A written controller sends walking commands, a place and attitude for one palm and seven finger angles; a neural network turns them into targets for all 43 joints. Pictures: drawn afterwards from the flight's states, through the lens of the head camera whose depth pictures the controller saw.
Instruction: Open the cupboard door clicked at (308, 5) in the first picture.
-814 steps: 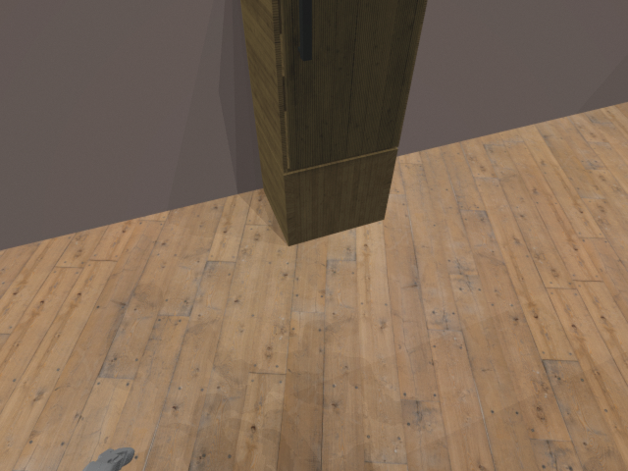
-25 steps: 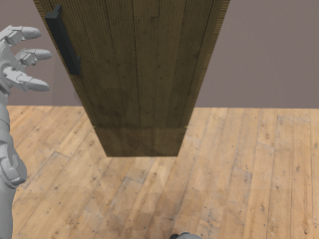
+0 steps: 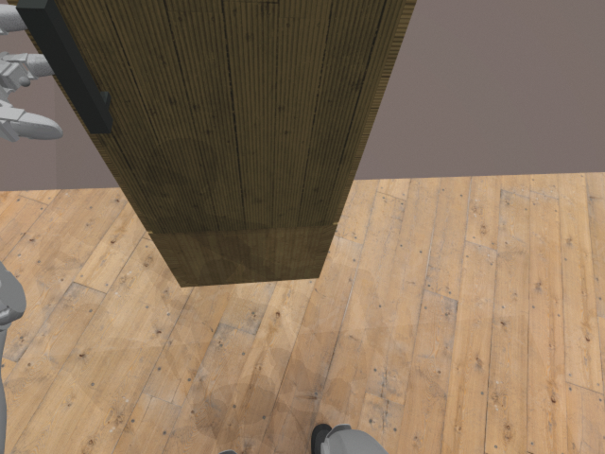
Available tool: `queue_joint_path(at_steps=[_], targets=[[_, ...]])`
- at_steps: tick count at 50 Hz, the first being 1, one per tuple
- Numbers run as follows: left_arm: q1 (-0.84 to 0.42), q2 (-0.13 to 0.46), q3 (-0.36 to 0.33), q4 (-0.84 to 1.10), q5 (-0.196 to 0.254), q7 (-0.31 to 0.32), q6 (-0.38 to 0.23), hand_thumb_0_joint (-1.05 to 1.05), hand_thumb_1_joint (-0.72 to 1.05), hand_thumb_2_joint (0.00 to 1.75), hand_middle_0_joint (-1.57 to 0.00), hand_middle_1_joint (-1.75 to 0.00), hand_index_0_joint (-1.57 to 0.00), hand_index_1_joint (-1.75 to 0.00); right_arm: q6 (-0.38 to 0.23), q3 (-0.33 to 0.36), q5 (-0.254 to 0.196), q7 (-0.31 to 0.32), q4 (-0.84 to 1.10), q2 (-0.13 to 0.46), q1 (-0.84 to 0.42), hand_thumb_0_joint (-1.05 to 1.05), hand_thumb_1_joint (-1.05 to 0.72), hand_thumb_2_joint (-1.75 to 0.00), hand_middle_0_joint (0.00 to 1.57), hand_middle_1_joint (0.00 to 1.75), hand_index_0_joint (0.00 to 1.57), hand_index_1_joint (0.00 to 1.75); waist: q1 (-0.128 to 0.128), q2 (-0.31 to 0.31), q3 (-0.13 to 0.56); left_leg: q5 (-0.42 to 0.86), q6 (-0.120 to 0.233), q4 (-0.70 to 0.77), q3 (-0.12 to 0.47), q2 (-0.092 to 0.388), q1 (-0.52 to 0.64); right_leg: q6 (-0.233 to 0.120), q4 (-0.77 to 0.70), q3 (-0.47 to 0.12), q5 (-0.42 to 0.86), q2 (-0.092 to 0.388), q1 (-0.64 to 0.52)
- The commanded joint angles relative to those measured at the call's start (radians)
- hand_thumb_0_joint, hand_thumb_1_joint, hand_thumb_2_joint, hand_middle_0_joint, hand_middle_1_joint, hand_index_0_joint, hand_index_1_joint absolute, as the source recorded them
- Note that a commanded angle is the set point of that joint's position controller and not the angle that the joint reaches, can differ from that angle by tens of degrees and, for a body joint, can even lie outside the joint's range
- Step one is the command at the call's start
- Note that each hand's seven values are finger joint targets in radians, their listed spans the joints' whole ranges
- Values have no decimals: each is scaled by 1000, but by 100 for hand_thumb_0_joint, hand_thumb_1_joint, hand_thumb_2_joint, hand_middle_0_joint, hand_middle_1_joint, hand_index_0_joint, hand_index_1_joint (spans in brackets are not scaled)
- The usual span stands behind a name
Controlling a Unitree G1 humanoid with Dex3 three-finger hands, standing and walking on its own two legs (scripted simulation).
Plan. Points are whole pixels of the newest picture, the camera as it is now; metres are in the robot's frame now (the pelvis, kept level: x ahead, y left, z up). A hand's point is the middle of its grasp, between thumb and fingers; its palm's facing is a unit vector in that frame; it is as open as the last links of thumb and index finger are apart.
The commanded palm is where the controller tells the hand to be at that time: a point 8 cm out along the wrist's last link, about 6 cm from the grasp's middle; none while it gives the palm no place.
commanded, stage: move the hooked fingers beside the handle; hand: left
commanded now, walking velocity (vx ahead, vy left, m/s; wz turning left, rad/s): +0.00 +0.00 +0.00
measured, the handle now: (77, 62) +0.56 +0.21 +0.15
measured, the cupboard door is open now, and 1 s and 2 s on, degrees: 0 0 0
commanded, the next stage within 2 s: slide the fingers in behind the handle in 1.48 s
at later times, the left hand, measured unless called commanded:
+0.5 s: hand (24, 93) +0.51 +0.25 +0.15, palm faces -0.03 -1.00 +0.02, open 14.0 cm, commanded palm +0.49 +0.31 +0.15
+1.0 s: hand (31, 85) +0.52 +0.24 +0.16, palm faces -0.05 -1.00 +0.03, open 14.0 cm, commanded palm +0.50 +0.30 +0.15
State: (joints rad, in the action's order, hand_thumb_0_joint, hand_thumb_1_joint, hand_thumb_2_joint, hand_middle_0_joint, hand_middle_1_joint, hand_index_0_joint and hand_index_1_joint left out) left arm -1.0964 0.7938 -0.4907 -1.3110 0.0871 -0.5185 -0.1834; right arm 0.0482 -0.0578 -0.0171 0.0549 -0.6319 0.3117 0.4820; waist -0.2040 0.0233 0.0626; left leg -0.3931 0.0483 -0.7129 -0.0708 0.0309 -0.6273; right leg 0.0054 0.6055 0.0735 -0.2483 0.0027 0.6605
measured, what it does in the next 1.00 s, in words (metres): stands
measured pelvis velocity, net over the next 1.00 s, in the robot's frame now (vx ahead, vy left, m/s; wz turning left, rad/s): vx -0.01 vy -0.01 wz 0.02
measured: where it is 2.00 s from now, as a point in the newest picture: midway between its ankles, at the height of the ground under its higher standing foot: outside the picture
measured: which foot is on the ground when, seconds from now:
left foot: down 0.00-1.00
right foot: down 0.00-1.00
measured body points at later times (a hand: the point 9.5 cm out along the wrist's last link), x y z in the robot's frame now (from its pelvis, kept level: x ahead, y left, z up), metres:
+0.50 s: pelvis +0.01 +0.00 +0.00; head +0.11 +0.01 +0.44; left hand +0.51 +0.30 +0.16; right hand +0.02 -0.28 -0.10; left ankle -0.04 +0.08 -0.72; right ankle +0.01 -0.13 -0.72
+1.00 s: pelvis -0.01 -0.01 +0.00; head +0.11 +0.02 +0.43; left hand +0.51 +0.30 +0.16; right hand -0.03 -0.29 -0.10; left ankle -0.04 +0.08 -0.72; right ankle +0.01 -0.13 -0.72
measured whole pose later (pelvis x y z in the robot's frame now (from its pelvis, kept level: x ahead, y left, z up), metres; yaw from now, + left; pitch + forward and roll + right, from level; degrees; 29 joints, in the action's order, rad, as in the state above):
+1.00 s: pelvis -0.01 -0.01 +0.00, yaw +1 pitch +18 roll -3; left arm -1.15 0.80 -0.47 -1.33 0.07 -0.49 -0.20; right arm 0.03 -0.07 -0.02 0.07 -0.63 0.32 0.43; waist -0.22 0.02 0.05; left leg -0.39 0.04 -0.76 -0.05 0.03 -0.67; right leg 0.00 0.64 0.09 -0.25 0.00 0.69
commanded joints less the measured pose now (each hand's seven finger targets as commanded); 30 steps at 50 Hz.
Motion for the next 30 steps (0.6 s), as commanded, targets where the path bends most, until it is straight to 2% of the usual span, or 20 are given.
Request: queue_joint_path(at_steps=[1,2,3,5,6,7,9,12,15,17,18,19,20,21,22,25,26,27,29,30], targets=[[-392,419,-106,264,12,32,-77,0,-50,30,-30,-120,-30,-120,4,71,5,10,71,202,154,0,-90,-90,20,30,20,30,57,126,464,566,-27,46,114,2,261,-29,14,-36,375,-38,-260],[-374,383,-76,254,4,32,-74,0,-50,30,-30,-120,-30,-120,8,72,2,6,74,193,151,0,-90,-90,20,30,20,30,54,161,465,591,-32,43,113,3,280,-26,14,-36,377,-37,-241],[-375,351,-54,238,2,33,-70,0,-50,30,-30,-120,-30,-120,10,71,3,4,69,191,150,0,-90,-90,20,30,20,30,44,162,436,588,-33,40,111,7,282,-25,10,-33,367,-39,-214],[-372,345,-46,235,6,24,-66,0,-50,30,-30,-120,-30,-120,15,74,1,3,68,195,150,0,-90,-90,20,30,20,30,38,142,418,561,-30,39,112,8,275,-22,5,-32,347,-40,-206],[-384,324,-37,262,18,16,-73,0,-50,30,-30,-120,-30,-120,15,74,1,6,73,195,150,0,-90,-90,20,30,20,30,33,145,445,600,-31,38,119,11,309,-24,9,-29,358,-43,-206],[-394,327,-40,276,23,7,-75,0,-50,30,-30,-120,-30,-120,14,76,1,5,68,195,151,0,-90,-90,20,30,20,30,36,183,478,633,-38,33,123,13,344,-24,8,-30,363,-44,-199],[-431,270,-7,328,38,-8,-85,0,-50,30,-30,-120,-30,-120,13,81,4,4,60,189,150,0,-90,-90,20,30,20,30,25,217,523,693,-48,18,133,21,412,-24,9,-26,365,-46,-174],[-433,209,19,333,69,-20,-84,0,-50,30,-30,-120,-30,-120,9,84,6,2,43,186,145,0,-90,-90,20,30,20,30,14,203,503,745,-53,9,144,30,453,-24,3,-17,360,-52,-137],[-420,182,37,253,69,-9,-48,0,-50,30,-30,-120,-30,-120,9,79,2,3,31,186,139,0,-90,-90,20,30,20,30,2,135,407,640,-36,22,136,21,353,-22,-1,-17,348,-47,-144],[-402,232,-1,273,54,10,-43,0,-50,30,-30,-120,-30,-120,8,78,3,2,41,184,135,0,-90,-90,20,30,20,30,30,183,440,683,-39,21,131,15,356,-28,11,-21,385,-42,-177],[-381,209,16,276,46,17,-41,0,-50,30,-30,-120,-30,-120,8,77,4,-2,47,179,131,0,-90,-90,20,30,20,30,34,202,453,699,-42,18,129,14,363,-29,14,-22,394,-41,-179],[-366,231,-1,296,41,29,-47,0,-50,30,-30,-120,-30,-120,9,78,6,-4,51,178,132,0,-90,-90,20,30,20,30,43,175,456,720,-44,16,134,17,360,-29,17,-20,404,-40,-192],[-338,222,4,285,38,37,-47,0,-50,30,-30,-120,-30,-120,9,78,5,-7,59,176,122,0,-90,-90,20,30,20,30,45,165,447,691,-39,16,123,14,342,-26,15,-25,406,-40,-202],[-322,252,-26,292,43,43,-56,0,-50,30,-30,-120,-30,-120,11,76,5,-6,68,180,121,0,-90,-90,20,30,20,30,53,136,448,686,-33,16,119,12,318,-30,21,-26,428,-40,-230],[-334,268,-31,283,41,47,-58,0,-50,30,-30,-120,-30,-120,14,75,2,-5,71,180,113,0,-90,-90,20,30,20,30,46,109,432,651,-29,22,115,10,293,-25,20,-29,433,-38,-244],[-361,304,-51,315,42,45,-76,0,-50,30,-30,-120,-30,-120,16,76,-4,-3,89,182,100,0,-90,-90,20,30,20,30,51,92,460,573,-18,33,104,-1,258,-23,22,-43,448,-33,-309],[-362,323,-69,351,48,42,-90,0,-50,30,-30,-120,-30,-120,16,74,-3,-1,100,184,95,0,-90,-90,20,30,20,30,63,129,493,610,-20,29,105,-2,282,-29,31,-44,465,-33,-320],[-375,328,-63,362,42,37,-95,0,-50,30,-30,-120,-30,-120,17,74,-6,-2,95,181,90,0,-90,-90,20,30,20,30,61,169,513,625,-24,25,107,0,316,-27,29,-46,457,-33,-301],[-380,323,-58,342,45,28,-99,0,-50,30,-30,-120,-30,-120,17,73,-7,0,88,180,87,0,-90,-90,20,30,20,30,51,145,487,587,-22,25,104,0,304,-23,19,-46,438,-34,-292],[-374,300,-38,315,47,20,-93,0,-50,30,-30,-120,-30,-120,16,71,-10,1,87,179,82,0,-90,-90,20,30,20,30,45,133,458,545,-18,31,102,-3,285,-21,13,-46,416,-34,-285]])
